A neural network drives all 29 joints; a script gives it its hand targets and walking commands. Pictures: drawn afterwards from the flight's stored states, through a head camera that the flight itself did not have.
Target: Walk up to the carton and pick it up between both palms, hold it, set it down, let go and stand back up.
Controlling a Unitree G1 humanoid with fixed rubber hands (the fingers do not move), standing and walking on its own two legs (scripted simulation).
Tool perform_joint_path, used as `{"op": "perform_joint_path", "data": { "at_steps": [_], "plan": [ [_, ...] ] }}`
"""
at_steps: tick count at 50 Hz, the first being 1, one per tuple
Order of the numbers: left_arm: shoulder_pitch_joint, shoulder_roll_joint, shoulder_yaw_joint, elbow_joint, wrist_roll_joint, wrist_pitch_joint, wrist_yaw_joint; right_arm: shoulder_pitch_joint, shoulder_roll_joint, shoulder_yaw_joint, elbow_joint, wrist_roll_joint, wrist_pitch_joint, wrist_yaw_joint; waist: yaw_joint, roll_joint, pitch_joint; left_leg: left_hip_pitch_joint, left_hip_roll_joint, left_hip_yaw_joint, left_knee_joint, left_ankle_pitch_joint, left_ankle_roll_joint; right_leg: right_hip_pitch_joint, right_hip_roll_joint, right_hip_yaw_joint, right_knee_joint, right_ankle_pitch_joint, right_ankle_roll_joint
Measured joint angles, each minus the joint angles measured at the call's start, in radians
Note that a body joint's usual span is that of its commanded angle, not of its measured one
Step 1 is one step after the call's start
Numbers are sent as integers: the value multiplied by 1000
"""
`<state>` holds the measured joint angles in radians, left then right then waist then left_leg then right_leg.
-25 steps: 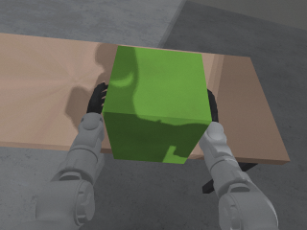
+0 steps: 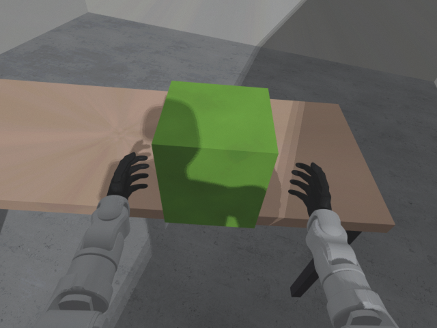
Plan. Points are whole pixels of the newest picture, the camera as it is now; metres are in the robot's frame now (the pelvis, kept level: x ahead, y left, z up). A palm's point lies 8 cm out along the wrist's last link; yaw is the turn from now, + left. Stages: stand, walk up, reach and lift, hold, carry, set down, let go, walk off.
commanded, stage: set down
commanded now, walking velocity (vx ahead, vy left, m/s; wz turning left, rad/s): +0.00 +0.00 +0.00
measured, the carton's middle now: (214, 157) +0.46 -0.01 +0.04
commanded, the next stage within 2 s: none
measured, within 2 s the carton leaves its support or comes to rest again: neither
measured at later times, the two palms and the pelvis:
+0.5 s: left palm (97, 231) +0.29 +0.22 +0.02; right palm (319, 235) +0.26 -0.19 +0.05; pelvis +0.03 +0.02 +0.00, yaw +0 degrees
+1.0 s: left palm (85, 272) +0.22 +0.21 +0.02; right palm (334, 280) +0.19 -0.19 +0.04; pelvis +0.03 +0.02 +0.00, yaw +0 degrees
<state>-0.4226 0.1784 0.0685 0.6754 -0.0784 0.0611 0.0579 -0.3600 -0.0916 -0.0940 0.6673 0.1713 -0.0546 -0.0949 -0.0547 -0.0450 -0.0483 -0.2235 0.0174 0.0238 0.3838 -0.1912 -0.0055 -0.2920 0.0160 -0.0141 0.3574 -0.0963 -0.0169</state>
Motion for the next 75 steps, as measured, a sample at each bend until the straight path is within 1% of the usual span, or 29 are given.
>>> {"op": "perform_joint_path", "data": {
  "at_steps": [3, 6, 10, 11, 14, 17, 19, 23, 27, 31, 37, 44, 47, 52, 57, 60, 62, 66, 71, 75],
  "plan": [
    [-37, 7, -3, 41, -23, -7, -10, -9, 0, 2, -12, 0, 36, -12, 0, 0, 0, 1, 0, 0, 1, 1, 1, -10, 0, 0, 23, -11, -1],
    [-46, 8, -3, 61, -27, -7, -36, 13, 0, 5, -47, 0, 59, -37, 0, 0, 0, 2, 0, 0, 1, 1, 6, -14, 0, 0, 34, -16, -1],
    [-29, 8, -2, 67, -28, -6, -60, 67, 0, 20, -100, 0, 71, -58, 0, 0, 2, 10, 0, 0, 1, 0, 9, -6, 1, 0, 36, -22, -3],
    [-11, 8, -2, 50, -28, -5, -64, 92, 0, 26, -128, 0, 71, -62, 0, 0, 4, 14, 0, 0, 1, -1, 9, 0, 1, 0, 34, -22, -3],
    [78, 8, -2, -42, -28, 4, -73, 183, 0, 48, -226, 3, 70, -71, 1, 0, 7, 31, 0, 0, 1, -9, 7, 21, 1, 0, 23, -25, -4],
    [164, 8, -2, -123, -28, 30, -74, 248, 0, 61, -270, 8, 72, -67, 1, 0, 7, 46, 0, 0, 1, -21, -1, 44, 0, 1, 8, -28, -4],
    [260, 8, -4, -245, -28, 55, -74, 316, 0, 72, -339, 22, 70, -55, 2, 0, 12, 59, 0, 0, 1, -28, -1, 64, 0, 1, -7, -27, -3],
    [400, 12, -8, -407, -28, 92, -56, 416, 0, 72, -450, 23, 79, -29, 3, 0, 13, 65, 0, 0, 1, -41, 4, 81, 0, 1, -30, -27, -2],
    [513, 15, -50, -550, -28, 132, -28, 498, 0, 73, -545, 23, 94, -1, 3, 0, 13, 66, 0, 0, 1, -50, 5, 89, 0, 1, -45, -28, 0],
    [583, 15, -104, -661, -28, 158, -13, 571, 0, 72, -619, 23, 110, 20, 3, 0, 13, 67, 0, 0, 1, -58, 6, 93, 0, 1, -50, -33, 0],
    [670, 16, -111, -772, -28, 178, -1, 698, -6, 72, -719, 23, 110, 22, 3, 1, 30, 93, 0, 0, 1, -65, 6, 122, 0, 1, -58, -39, 7],
    [783, 16, -111, -823, -28, 179, 9, 803, -15, 72, -772, 23, 110, 34, 3, 6, 46, 126, 0, 0, 1, -68, 6, 158, 1, 1, -64, -37, 7],
    [806, 16, -111, -825, -28, 171, 17, 824, -15, 73, -782, 23, 111, 47, 9, 6, 50, 133, 0, 0, 1, -65, 8, 165, 1, 1, -64, -33, 7],
    [810, 16, -111, -825, -28, 169, 30, 815, -15, 72, -792, 23, 119, 61, 14, 6, 56, 133, 0, 0, 1, -55, 9, 162, 1, 1, -56, -27, 7],
    [794, 16, -111, -812, -28, 184, 30, 775, -15, 72, -783, 23, 169, 65, 15, 12, 62, 133, 0, 0, 1, -52, 10, 153, 1, 1, -38, -30, 7],
    [776, 16, -112, -792, -28, 200, 24, 750, -15, 72, -777, 22, 196, 63, 19, 27, 66, 133, 0, 0, 1, -52, 10, 148, 1, 1, -29, -37, 7],
    [770, 16, -112, -779, -29, 202, 13, 741, -15, 72, -777, 4, 207, 57, 19, 36, 73, 133, 0, 0, 0, -51, 10, 148, 1, 1, -28, -40, 7],
    [769, 18, -111, -775, -30, 202, -9, 752, -15, 72, -782, -2, 213, 37, 22, 38, 86, 133, 0, 0, -3, -53, 9, 147, 1, 1, -28, -43, 7],
    [771, 18, -106, -742, -30, 191, -18, 763, -15, 72, -766, -13, 213, 41, 27, 38, 102, 133, 0, 0, -3, -62, 9, 149, 1, 1, -32, -49, 7],
    [785, 18, -104, -729, -30, 163, -19, 772, -15, 72, -734, -14, 179, 52, 31, 38, 107, 133, 0, 0, -3, -69, 8, 152, 1, 1, -39, -53, 8]
  ]
}}
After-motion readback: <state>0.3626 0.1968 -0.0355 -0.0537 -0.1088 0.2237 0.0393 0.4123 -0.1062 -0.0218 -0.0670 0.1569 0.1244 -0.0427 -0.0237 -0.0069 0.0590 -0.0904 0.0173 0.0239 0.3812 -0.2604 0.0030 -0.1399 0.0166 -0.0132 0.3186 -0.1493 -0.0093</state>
